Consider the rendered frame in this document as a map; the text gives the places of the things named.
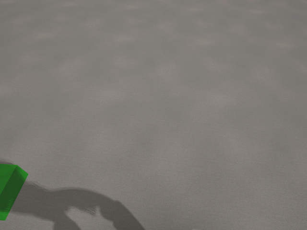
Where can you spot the carton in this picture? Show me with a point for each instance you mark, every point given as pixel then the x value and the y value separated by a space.
pixel 12 178

